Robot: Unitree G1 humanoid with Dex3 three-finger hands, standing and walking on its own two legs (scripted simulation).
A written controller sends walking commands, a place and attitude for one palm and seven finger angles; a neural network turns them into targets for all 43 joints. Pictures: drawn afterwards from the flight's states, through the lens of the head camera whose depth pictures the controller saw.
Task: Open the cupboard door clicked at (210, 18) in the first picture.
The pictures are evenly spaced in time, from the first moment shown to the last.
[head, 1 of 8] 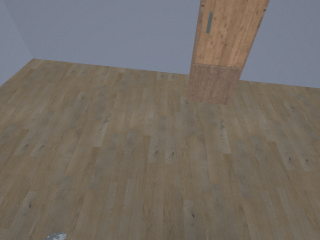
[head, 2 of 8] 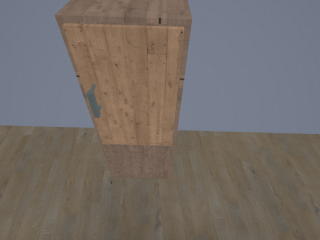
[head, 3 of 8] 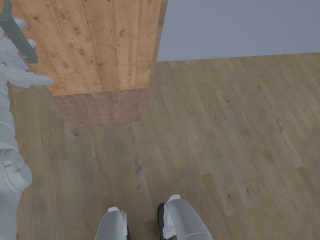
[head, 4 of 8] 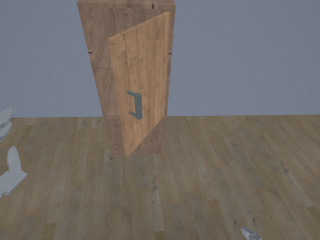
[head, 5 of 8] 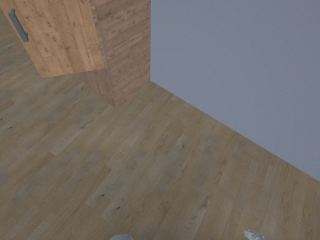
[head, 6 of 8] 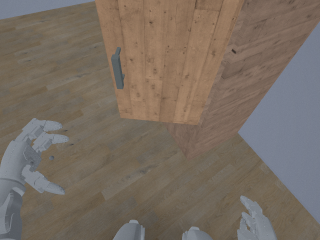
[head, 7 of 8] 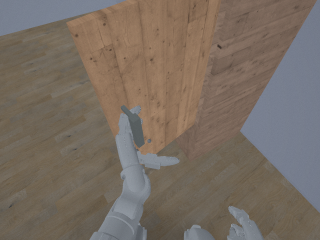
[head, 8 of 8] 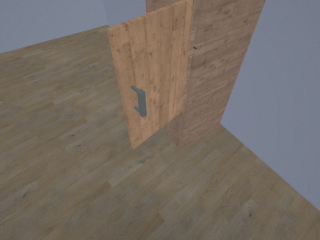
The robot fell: no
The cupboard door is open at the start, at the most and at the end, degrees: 0 101 100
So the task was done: yes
